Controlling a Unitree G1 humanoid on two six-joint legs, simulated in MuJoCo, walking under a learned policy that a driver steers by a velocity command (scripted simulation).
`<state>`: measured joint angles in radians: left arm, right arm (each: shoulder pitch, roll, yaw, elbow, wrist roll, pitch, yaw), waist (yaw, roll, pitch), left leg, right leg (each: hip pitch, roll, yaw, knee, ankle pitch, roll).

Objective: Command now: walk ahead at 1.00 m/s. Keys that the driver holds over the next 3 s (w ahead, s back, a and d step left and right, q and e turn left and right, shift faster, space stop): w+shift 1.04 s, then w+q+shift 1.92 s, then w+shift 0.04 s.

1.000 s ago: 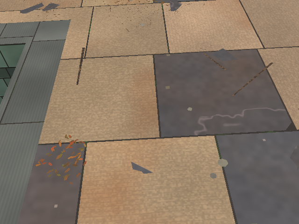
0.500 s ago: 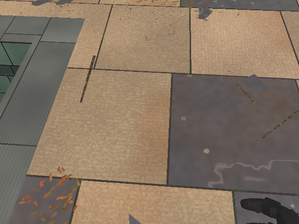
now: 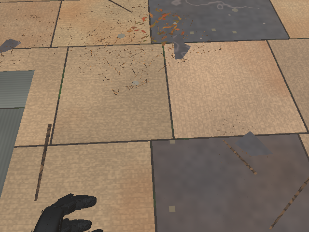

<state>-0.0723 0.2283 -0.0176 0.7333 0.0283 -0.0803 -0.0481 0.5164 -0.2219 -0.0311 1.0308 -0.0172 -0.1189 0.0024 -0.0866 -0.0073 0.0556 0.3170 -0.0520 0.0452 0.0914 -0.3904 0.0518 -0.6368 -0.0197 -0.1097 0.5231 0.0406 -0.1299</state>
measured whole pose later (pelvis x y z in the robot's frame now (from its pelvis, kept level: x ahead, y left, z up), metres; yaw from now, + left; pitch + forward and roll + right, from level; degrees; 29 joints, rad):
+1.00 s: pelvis +1.00 -0.04 +0.00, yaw +0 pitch +1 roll +0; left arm 0.05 0.26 0.01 0.76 0.05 -0.08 -0.02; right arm 0.46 -0.25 -0.03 1.00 0.00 -0.09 0.00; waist -0.04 0.01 0.05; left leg -0.01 -0.04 -0.01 1.00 -0.39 0.09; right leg -0.52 0.04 -0.11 0.62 -0.12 -0.11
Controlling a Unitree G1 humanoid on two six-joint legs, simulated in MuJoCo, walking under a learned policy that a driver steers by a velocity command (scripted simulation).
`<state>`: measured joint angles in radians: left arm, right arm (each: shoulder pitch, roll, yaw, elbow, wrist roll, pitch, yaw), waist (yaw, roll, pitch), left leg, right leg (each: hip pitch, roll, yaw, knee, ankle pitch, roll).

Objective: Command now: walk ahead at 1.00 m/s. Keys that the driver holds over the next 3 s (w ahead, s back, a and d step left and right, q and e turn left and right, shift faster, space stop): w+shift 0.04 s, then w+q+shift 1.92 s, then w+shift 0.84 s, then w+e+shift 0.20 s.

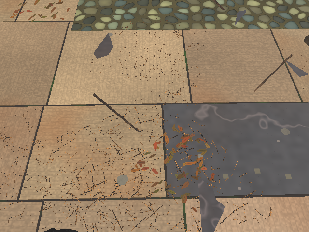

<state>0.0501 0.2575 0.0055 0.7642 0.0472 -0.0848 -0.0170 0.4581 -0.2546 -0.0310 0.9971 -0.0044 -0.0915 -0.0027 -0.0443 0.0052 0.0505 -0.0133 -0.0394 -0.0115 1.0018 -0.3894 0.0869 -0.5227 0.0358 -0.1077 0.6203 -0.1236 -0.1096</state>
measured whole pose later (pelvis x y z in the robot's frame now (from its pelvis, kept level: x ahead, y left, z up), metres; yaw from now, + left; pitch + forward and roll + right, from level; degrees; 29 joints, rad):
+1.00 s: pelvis +0.94 +0.18 +0.02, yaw +45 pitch +2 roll -3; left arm 0.31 0.32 0.05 0.76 0.04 -0.08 0.01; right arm 0.20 -0.38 -0.07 0.73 -0.03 -0.01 0.04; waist 0.01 0.05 0.01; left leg -0.56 0.00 -0.01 1.31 -0.29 0.10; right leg -0.21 -0.03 -0.12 0.46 -0.27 0.03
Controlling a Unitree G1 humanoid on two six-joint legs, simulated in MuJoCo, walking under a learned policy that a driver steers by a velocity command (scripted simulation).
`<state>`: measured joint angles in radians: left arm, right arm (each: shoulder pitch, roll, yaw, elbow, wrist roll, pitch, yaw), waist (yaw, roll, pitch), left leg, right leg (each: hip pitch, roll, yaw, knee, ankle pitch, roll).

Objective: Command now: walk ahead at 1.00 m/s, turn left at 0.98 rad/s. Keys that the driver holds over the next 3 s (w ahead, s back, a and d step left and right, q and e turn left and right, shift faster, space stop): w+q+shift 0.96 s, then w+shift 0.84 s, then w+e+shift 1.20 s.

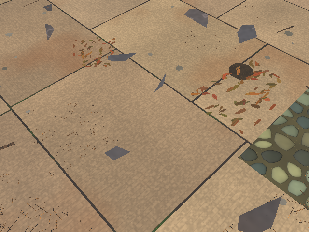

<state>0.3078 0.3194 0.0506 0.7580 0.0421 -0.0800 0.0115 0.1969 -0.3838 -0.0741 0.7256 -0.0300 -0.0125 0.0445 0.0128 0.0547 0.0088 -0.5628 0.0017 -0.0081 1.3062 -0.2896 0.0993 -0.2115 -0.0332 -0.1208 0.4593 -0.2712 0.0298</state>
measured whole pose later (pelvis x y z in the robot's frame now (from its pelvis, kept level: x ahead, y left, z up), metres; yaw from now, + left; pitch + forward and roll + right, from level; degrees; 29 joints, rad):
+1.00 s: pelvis +0.84 +0.27 -0.01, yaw +57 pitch +1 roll -3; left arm 0.52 0.33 0.06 0.88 0.03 -0.09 0.00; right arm -0.04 -0.35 -0.03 0.56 -0.03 0.01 0.09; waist 0.08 0.04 0.02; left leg -0.81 0.05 0.05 1.02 -0.07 0.12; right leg 0.13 -0.01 -0.26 0.25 -0.36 0.05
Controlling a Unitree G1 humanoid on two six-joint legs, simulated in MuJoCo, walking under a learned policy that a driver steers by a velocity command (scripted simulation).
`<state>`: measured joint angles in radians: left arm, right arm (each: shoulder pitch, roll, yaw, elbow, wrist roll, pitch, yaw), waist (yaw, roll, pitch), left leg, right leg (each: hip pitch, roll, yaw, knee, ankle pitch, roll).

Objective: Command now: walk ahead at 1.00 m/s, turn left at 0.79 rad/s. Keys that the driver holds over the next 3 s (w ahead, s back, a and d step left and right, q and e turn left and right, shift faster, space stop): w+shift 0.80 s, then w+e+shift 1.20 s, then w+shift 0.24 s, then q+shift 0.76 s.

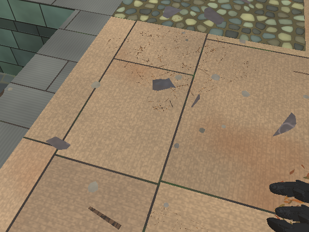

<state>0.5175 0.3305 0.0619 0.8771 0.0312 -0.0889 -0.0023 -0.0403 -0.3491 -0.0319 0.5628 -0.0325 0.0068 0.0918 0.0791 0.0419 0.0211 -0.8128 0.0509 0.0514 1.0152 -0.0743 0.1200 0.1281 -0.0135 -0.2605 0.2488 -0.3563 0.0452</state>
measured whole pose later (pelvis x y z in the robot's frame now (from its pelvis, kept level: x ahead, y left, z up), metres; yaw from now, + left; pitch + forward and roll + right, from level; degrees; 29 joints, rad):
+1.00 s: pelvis +0.98 +0.15 -0.01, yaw +6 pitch +3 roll -2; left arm 0.55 0.27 0.05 0.94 0.01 -0.09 -0.01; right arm -0.08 -0.25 0.03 0.66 -0.05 -0.09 0.04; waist 0.11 0.01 0.02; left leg -0.57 0.05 0.00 0.52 -0.02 0.06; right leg 0.18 0.01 0.04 0.31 -0.46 -0.03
